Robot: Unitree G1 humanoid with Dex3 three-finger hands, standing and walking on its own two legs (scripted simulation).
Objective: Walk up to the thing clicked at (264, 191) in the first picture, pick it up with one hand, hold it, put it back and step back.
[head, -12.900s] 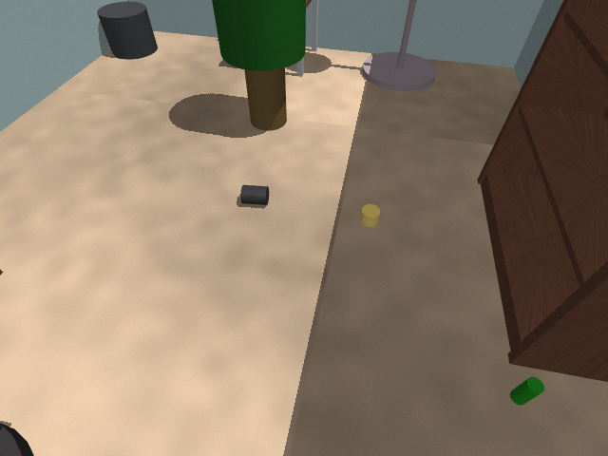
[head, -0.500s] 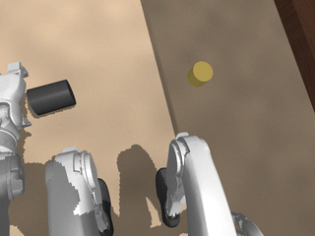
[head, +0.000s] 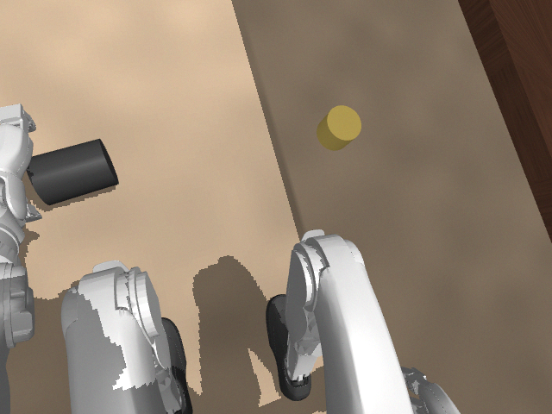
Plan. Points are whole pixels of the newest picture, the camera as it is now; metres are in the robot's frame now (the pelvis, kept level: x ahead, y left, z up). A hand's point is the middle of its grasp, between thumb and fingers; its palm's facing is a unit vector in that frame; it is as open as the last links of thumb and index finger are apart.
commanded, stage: rise first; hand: left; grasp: from above
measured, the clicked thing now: (75, 171) +0.50 +0.28 -0.29
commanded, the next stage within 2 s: approach in 1.48 s
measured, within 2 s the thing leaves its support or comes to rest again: neither
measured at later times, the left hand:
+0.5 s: hand (17, 175) +0.46 +0.32 -0.18, palm faces -0.42 -0.12 -0.90, open 14.2 cm
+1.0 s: hand (9, 171) +0.46 +0.32 -0.17, palm faces -0.41 -0.11 -0.91, open 14.1 cm
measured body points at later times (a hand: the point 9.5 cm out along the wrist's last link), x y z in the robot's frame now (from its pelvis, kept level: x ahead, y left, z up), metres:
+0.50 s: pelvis +0.00 +0.00 -0.01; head +0.25 +0.06 +0.36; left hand +0.48 +0.32 -0.13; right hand +0.04 -0.28 -0.11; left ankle +0.08 +0.12 -0.30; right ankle +0.10 -0.11 -0.30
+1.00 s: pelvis +0.00 +0.00 -0.01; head +0.24 +0.07 +0.36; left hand +0.48 +0.33 -0.12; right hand +0.04 -0.27 -0.11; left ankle +0.08 +0.12 -0.30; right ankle +0.10 -0.11 -0.30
